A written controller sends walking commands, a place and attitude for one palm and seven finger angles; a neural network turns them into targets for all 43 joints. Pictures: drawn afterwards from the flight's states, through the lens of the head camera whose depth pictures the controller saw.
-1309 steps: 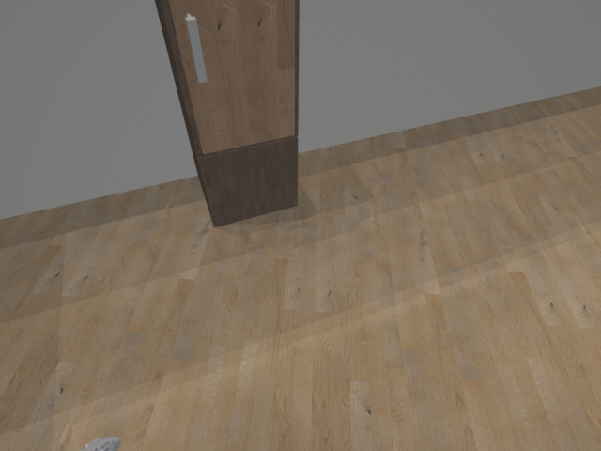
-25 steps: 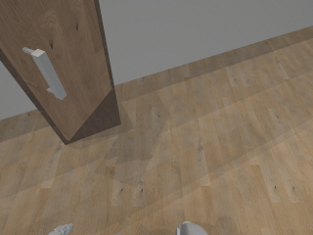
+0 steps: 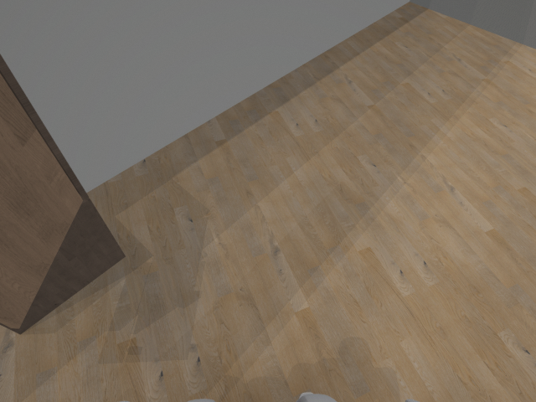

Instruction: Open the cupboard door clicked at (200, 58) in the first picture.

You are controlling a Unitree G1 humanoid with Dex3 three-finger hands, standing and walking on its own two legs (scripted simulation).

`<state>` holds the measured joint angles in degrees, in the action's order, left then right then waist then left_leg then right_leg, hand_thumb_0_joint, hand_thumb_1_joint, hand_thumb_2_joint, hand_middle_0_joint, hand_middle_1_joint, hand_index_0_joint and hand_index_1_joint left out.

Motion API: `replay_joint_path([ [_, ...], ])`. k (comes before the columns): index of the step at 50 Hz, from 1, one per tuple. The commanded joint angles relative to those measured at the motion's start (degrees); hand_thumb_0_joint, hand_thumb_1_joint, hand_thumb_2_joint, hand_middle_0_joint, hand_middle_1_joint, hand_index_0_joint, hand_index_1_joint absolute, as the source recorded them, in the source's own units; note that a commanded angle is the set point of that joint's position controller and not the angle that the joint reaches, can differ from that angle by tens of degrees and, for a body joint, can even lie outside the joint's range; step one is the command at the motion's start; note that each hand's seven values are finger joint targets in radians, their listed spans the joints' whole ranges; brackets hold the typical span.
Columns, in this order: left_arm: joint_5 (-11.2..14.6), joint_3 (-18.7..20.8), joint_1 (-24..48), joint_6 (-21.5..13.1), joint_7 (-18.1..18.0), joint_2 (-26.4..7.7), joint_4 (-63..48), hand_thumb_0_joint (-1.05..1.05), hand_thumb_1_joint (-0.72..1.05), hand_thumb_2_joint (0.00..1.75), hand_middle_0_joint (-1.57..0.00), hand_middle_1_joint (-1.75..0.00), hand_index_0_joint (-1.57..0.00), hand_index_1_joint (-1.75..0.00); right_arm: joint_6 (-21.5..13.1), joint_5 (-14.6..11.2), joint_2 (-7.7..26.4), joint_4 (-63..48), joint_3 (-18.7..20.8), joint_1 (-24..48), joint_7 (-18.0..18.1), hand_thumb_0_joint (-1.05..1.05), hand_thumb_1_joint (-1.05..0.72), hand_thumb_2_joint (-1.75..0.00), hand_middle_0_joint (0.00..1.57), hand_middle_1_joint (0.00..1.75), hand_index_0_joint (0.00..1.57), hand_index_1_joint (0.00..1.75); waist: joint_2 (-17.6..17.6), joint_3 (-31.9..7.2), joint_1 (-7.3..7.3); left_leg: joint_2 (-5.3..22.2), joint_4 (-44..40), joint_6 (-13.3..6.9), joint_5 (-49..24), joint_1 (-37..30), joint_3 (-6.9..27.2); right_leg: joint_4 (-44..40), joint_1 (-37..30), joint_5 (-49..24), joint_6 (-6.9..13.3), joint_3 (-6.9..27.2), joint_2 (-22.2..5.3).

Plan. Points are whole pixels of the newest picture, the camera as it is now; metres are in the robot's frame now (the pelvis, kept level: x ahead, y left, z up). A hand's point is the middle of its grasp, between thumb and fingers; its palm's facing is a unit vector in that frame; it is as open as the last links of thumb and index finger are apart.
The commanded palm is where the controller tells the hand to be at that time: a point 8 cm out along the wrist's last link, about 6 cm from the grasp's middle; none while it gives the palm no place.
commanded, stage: walk to a spot facing it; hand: left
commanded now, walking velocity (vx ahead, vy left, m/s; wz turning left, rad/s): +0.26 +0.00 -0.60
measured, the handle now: out of the picture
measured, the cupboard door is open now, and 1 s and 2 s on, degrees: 39 39 39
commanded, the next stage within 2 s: turn to face it in 1.42 s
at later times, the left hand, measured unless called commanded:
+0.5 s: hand (180, 379) +0.17 +0.15 -0.16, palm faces -0.24 -0.95 -0.20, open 7.4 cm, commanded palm none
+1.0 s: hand (301, 218) +0.51 -0.05 -0.14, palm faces -0.52 -0.82 -0.25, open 7.3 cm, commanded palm none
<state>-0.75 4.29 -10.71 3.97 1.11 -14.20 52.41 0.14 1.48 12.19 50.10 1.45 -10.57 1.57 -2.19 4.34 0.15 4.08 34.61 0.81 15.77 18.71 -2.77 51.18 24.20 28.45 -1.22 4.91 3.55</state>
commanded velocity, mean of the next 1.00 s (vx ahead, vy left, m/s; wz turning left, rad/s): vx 0.33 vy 0.00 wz -0.48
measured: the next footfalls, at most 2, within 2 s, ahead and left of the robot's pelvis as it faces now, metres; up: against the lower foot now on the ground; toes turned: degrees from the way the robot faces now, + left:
right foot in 0.22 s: +0.05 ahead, -0.15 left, +0.00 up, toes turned -12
left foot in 0.54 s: +0.30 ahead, +0.05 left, +0.00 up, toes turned -16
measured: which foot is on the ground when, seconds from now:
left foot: down 0.00-0.22, up 0.24-0.52, down 0.54-0.90, up 0.92-1.00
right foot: up 0.00-0.20, down 0.22-0.54, up 0.56-0.88, down 0.90-1.00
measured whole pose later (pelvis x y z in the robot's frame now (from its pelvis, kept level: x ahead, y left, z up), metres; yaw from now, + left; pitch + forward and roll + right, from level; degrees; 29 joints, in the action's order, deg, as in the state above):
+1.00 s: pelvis +0.29 -0.15 +0.00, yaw -32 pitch +1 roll +1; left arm -0.9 3.6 -6.9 -2.8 1.3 -12.1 52.1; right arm 0.3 1.3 13.7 59.9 3.0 -20.3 -0.6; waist 1.5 3.9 -2.6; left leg 7.6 63.9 3.0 26.2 22.6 -4.6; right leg 34.8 18.5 17.2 3.1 -5.5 -0.8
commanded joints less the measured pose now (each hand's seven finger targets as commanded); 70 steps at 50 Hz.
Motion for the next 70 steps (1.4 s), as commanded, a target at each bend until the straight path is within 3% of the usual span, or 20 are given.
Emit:
replay_joint_path([
  [1,-0.73,2.07,1.61,-1.33,1.49,-4.65,-5.87,0.00,0.90,0.90,-0.20,-0.30,-0.20,-0.30,-1.09,0.68,12.31,-4.02,3.00,-0.78,1.02,0.00,-0.90,-0.90,0.20,0.30,0.20,0.30,16.04,-1.95,0.56,15.26,-19.37,-7.66,-2.92,-3.18,10.76,11.02,6.49,-1.62,-1.41,-4.26,-5.34],
  [9,-0.60,1.36,-0.93,-3.24,2.61,-4.34,-4.74,0.00,0.90,0.90,-0.20,-0.30,-0.20,-0.30,-0.94,0.48,13.29,-1.32,4.21,-6.34,-0.42,0.00,-0.90,-0.90,0.20,0.30,0.20,0.30,8.61,-6.45,0.49,12.27,-7.69,-3.02,11.54,-1.74,-0.56,-22.98,-15.19,-6.63,1.31,-12.66,-1.79],
  [10,-0.86,2.44,-7.03,-3.80,1.94,-8.23,-2.81,0.00,0.90,0.90,-0.20,-0.30,-0.20,-0.30,-0.95,-0.12,10.67,-2.39,3.73,-4.38,-0.76,0.00,-0.90,-0.90,0.20,0.30,0.20,0.30,-2.33,-7.06,3.81,7.81,4.14,-0.31,14.83,9.29,-5.55,-31.21,-26.40,-0.44,4.15,-2.14,-8.11],
  [11,-1.20,4.08,-12.60,-4.29,0.64,-15.61,-1.08,0.00,0.90,0.90,-0.20,-0.30,-0.20,-0.30,-1.21,-0.66,5.36,-6.01,2.49,1.79,-1.48,0.00,-0.90,-0.90,0.20,0.30,0.20,0.30,-22.16,-4.20,7.63,-0.87,21.15,3.02,24.59,26.45,-9.88,-40.07,-31.97,2.43,11.84,25.32,-23.71],
  [13,-0.12,3.95,-12.50,-4.85,-0.57,-14.82,-1.19,0.00,0.90,0.90,-0.20,-0.30,-0.20,-0.30,-1.91,-0.44,8.16,-8.25,2.99,7.28,-2.02,0.00,-0.90,-0.90,0.20,0.30,0.20,0.30,-10.60,-0.35,6.95,3.39,31.28,1.97,14.52,32.51,3.68,-40.87,-28.20,1.97,17.31,27.44,-25.71],
  [25,-0.23,2.63,-2.65,-6.45,-0.14,-8.71,-0.61,0.00,0.90,0.90,-0.20,-0.30,-0.20,-0.30,-3.96,-0.54,8.31,-0.76,3.56,-7.12,-1.33,0.00,-0.90,-0.90,0.20,0.30,0.20,0.30,-0.73,-5.96,-4.83,-1.88,-7.89,2.15,-3.53,-15.60,-2.21,-22.92,-5.50,-21.52,7.96,7.94,-9.19],
  [27,0.43,0.99,-3.67,-6.27,0.69,-2.57,-2.82,0.00,0.90,0.90,-0.20,-0.30,-0.20,-0.30,-4.56,1.10,18.77,2.65,5.68,-22.90,-0.05,0.00,-0.90,-0.90,0.20,0.30,0.20,0.30,25.55,-15.09,-10.00,24.55,-20.02,-7.39,13.42,-31.40,32.88,12.88,13.59,7.09,2.10,-4.70,1.92],
  [28,-0.01,1.28,-0.61,-6.32,0.79,-3.71,-4.03,0.00,0.90,0.90,-0.20,-0.30,-0.20,-0.30,-3.85,0.95,17.82,2.10,5.08,-20.37,0.17,0.00,-0.90,-0.90,0.20,0.30,0.20,0.30,17.14,-10.52,-8.47,27.41,-23.02,-11.04,17.72,-26.07,36.87,19.63,16.79,4.77,2.87,0.15,-3.17],
  [30,-0.80,1.60,2.32,-6.61,1.58,-3.21,-4.08,0.00,0.90,0.90,-0.20,-0.30,-0.20,-0.30,-4.15,0.99,13.59,-0.23,4.23,-12.34,-0.50,0.00,-0.90,-0.90,0.20,0.30,0.20,0.30,8.14,-1.21,-4.74,22.93,-24.44,-10.49,18.81,-9.91,27.14,22.55,17.05,-2.05,2.67,-1.72,-7.51],
  [35,-0.87,0.44,1.48,-4.46,3.37,-0.04,-3.52,0.00,0.90,0.90,-0.20,-0.30,-0.20,-0.30,-4.97,0.68,9.31,0.95,2.78,-8.87,-0.39,0.00,-0.90,-0.90,0.20,0.30,0.20,0.30,13.87,-1.44,-0.79,14.06,-23.71,-5.81,0.99,-6.81,2.81,4.12,8.72,-11.43,0.99,-7.05,-9.16],
  [42,-1.06,0.78,1.99,-4.87,2.85,-2.08,-3.37,0.00,0.90,0.90,-0.20,-0.30,-0.20,-0.30,-3.47,0.76,10.12,2.33,3.36,-9.43,-1.41,0.00,-0.90,-0.90,0.20,0.30,0.20,0.30,6.63,-3.38,0.82,13.55,-15.28,-4.19,4.37,-2.62,-4.26,-16.69,-11.41,-14.80,1.87,-13.40,-4.71],
  [44,-1.58,2.74,-13.19,-6.10,1.53,-9.90,1.24,0.00,0.90,0.90,-0.20,-0.30,-0.20,-0.30,-3.45,-0.40,6.22,1.07,2.16,-6.85,-2.00,0.00,-0.90,-0.90,0.20,0.30,0.20,0.30,-11.76,-8.58,8.56,4.55,13.62,0.31,4.47,14.17,-12.75,-27.57,-34.05,-1.99,8.36,5.22,-14.91],
  [45,-0.75,4.15,-19.11,-6.29,0.46,-15.78,2.79,0.00,0.90,0.90,-0.20,-0.30,-0.20,-0.30,-3.82,-1.00,3.98,-1.63,1.64,-4.13,-2.10,0.00,-0.90,-0.90,0.20,0.30,0.20,0.30,-22.36,-11.59,10.53,-1.15,30.92,1.41,22.41,25.79,-8.46,-38.07,-38.85,-0.77,15.05,29.15,-28.37],
  [46,-0.11,4.04,-17.60,-6.06,-0.56,-14.98,2.75,0.00,0.90,0.90,-0.20,-0.30,-0.20,-0.30,-3.73,-0.72,6.49,-1.68,2.47,-1.05,-2.02,0.00,-0.90,-0.90,0.20,0.30,0.20,0.30,-11.61,-7.05,9.55,1.86,37.42,0.67,17.85,29.28,0.02,-39.17,-35.70,-2.93,17.05,29.00,-28.81],
  [51,-0.47,1.39,-3.12,-7.61,-1.20,-5.83,0.43,0.00,0.90,0.90,-0.20,-0.30,-0.20,-0.30,-2.53,0.13,3.19,2.82,2.40,-4.86,-2.12,0.00,-0.90,-0.90,0.20,0.30,0.20,0.30,-6.89,-3.24,-0.53,5.34,24.33,2.96,4.47,14.66,0.30,-37.83,-15.25,-25.61,12.56,4.91,-18.97],
  [58,-0.20,1.49,-7.43,-8.39,-0.64,-6.79,4.88,0.00,0.90,0.90,-0.20,-0.30,-0.20,-0.30,-3.56,-0.13,1.79,1.24,2.15,0.99,-3.14,0.00,-0.90,-0.90,0.20,0.30,0.20,0.30,-4.08,-2.25,0.75,0.74,1.43,2.30,-4.51,7.81,-3.69,-35.51,-19.58,-29.15,10.93,2.35,-15.80],
  [61,0.15,1.27,-6.40,-8.15,-0.72,-5.57,5.37,0.00,0.90,0.90,-0.20,-0.30,-0.20,-0.30,-4.43,0.21,5.15,4.22,3.04,-6.81,-2.17,0.00,-0.90,-0.90,0.20,0.30,0.20,0.30,0.97,-4.85,-3.72,-0.77,-7.11,0.36,-7.66,-10.70,-3.80,-23.30,-12.24,-33.40,7.97,-0.34,-11.73],
  [63,0.68,0.01,-8.80,-8.02,-0.04,-0.60,3.60,0.00,0.90,0.90,-0.20,-0.30,-0.20,-0.30,-4.72,1.48,15.73,7.91,5.37,-22.70,-0.89,0.00,-0.90,-0.90,0.20,0.30,0.20,0.30,21.71,-15.48,-8.71,22.36,-15.92,-9.79,-0.88,-31.82,26.69,9.74,7.39,0.94,3.14,-9.56,-0.71],
  [64,0.20,-0.04,-5.62,-8.16,-0.27,-1.56,2.25,0.00,0.90,0.90,-0.20,-0.30,-0.20,-0.30,-3.86,1.11,15.02,7.57,5.06,-22.28,-0.57,0.00,-0.90,-0.90,0.20,0.30,0.20,0.30,16.95,-13.56,-8.55,25.84,-19.27,-13.09,1.64,-29.79,31.77,19.74,12.15,4.05,3.83,-3.96,-2.73],
  [70,-0.84,0.07,-2.36,-5.41,1.56,1.14,1.88,0.00,0.90,0.90,-0.20,-0.30,-0.20,-0.30,-5.00,0.58,6.64,5.02,2.71,-8.35,-0.36,0.00,-0.90,-0.90,0.20,0.30,0.20,0.30,11.18,0.67,-0.86,16.52,-23.98,-6.94,-3.95,-4.37,5.76,9.18,8.04,-9.56,1.39,-5.49,-10.58],
])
